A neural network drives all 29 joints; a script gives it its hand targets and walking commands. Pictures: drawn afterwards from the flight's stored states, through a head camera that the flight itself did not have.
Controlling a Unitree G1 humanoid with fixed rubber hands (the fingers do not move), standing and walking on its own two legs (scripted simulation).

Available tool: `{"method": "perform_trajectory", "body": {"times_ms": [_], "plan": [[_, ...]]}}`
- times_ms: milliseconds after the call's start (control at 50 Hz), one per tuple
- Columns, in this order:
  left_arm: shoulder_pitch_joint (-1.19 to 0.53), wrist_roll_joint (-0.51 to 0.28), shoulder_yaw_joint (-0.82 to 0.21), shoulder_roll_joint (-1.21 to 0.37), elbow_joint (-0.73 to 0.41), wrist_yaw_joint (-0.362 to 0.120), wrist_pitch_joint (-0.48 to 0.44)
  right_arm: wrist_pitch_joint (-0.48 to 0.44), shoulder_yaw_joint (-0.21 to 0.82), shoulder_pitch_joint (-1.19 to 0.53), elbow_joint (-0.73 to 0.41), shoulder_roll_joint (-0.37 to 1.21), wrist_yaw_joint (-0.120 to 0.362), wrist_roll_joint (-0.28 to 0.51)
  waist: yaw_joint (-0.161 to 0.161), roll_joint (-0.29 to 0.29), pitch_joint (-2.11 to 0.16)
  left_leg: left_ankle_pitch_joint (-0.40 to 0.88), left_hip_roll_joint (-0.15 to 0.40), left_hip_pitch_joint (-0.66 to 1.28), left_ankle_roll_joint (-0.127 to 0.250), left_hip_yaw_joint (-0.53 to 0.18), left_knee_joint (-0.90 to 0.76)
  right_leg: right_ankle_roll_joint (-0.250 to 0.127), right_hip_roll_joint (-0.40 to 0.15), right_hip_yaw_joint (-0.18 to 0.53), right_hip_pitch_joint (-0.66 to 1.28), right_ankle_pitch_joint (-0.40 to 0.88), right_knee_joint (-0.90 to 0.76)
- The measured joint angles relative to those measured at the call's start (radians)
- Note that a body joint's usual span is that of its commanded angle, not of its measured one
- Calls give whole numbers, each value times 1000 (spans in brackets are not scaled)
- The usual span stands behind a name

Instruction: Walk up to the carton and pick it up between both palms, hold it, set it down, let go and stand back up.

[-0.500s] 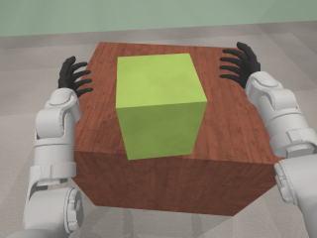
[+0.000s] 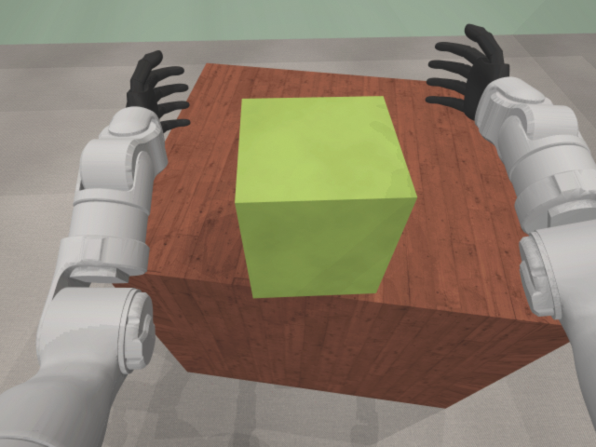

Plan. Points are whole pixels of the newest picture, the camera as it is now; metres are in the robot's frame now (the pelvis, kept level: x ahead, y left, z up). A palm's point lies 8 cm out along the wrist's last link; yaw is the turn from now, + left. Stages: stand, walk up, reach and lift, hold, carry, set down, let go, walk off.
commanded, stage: reach and lift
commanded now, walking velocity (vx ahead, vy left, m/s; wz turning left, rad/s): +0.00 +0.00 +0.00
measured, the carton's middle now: (314, 203) +0.45 +0.05 +0.03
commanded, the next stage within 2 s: none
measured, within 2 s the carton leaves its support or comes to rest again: neither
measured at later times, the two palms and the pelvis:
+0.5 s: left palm (174, 177) +0.40 +0.24 +0.12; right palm (437, 159) +0.47 -0.11 +0.13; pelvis -0.01 +0.00 +0.00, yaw -1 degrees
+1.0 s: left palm (194, 188) +0.41 +0.22 +0.08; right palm (437, 169) +0.49 -0.12 +0.10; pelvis +0.00 +0.00 -0.01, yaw -1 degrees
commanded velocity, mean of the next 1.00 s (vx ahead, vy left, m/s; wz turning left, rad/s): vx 0.00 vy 0.00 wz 0.00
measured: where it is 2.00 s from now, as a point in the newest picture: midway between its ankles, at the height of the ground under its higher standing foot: outside the picture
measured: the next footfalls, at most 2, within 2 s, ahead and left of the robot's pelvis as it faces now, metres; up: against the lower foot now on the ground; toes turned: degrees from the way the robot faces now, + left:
none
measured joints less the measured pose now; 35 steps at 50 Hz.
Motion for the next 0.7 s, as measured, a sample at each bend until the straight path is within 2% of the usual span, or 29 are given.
{"method": "perform_trajectory", "body": {"times_ms": [140, 240, 400, 500, 600, 700], "plan": [[80, 41, 27, -39, 14, -23, -75, -64, 17, 79, -21, 25, -5, -20, 3, 11, 12, 5, 0, 8, 2, 5, -11, 2, 0, 3, 5, 5, -9], [138, 46, 29, -67, 34, -25, -172, -131, -22, 153, -41, 73, -16, -74, 2, 16, 11, 13, 1, -18, 2, 3, -9, 1, 0, -1, -20, 9, -2], [109, 49, 16, -102, 196, -4, -348, -230, -85, 183, 12, 146, -34, -177, 15, 8, -13, 22, 5, -87, 2, 7, 10, 0, 4, 2, -95, 14, 26], [68, 64, 26, -112, 341, 4, -442, -278, -100, 157, 100, 170, -37, -213, 22, -5, -42, 15, 6, -113, 3, 14, 25, 0, 4, 8, -128, 5, 50], [59, 64, 18, -117, 468, 1, -540, -335, -106, 146, 181, 179, -33, -220, 21, -20, -67, 2, 4, -133, 4, 15, 43, 1, 2, 7, -148, -10, 67], [78, 54, 1, -125, 493, 6, -613, -388, -93, 147, 229, 174, -18, -193, 21, -26, -90, -11, 6, -164, 1, 14, 63, 1, 4, 4, -170, -16, 74]]}}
